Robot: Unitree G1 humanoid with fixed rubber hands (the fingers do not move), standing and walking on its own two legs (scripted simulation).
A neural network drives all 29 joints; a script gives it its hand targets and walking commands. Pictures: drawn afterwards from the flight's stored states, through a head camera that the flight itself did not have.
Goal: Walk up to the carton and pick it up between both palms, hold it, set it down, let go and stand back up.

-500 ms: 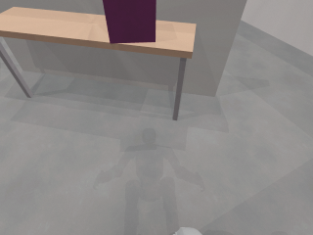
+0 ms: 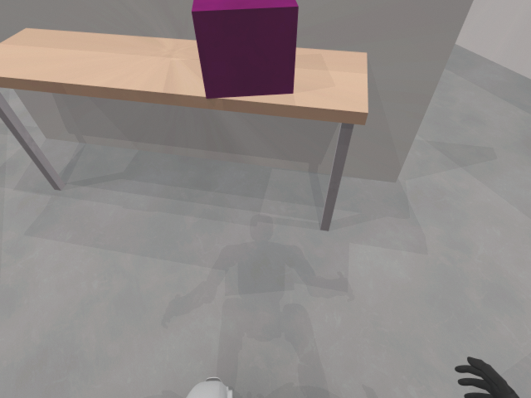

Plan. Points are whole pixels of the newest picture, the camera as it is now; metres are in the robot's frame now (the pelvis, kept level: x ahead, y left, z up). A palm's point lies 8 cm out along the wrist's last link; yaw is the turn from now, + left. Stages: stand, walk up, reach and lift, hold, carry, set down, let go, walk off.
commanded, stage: walk up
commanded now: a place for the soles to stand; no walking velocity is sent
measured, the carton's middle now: (245, 39) +1.12 +0.09 +0.04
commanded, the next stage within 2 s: none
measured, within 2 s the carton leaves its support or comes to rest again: neither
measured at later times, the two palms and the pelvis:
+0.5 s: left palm (44, 291) +0.30 +0.41 -0.05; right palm (433, 383) +0.17 -0.25 -0.10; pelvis +0.17 +0.08 +0.00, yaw -5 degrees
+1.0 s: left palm (42, 231) +0.44 +0.49 -0.07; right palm (364, 281) +0.33 -0.17 -0.07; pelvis +0.33 +0.18 +0.01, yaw -7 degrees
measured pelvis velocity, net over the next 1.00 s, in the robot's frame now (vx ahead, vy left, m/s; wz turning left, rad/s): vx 0.33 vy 0.18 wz -0.11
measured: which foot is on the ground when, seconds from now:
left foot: up 0.00-0.00, down 0.02-0.40, up 0.42-0.72, down 0.74-1.00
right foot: down 0.00-0.02, up 0.04-0.38, down 0.40-0.74, up 0.76-1.00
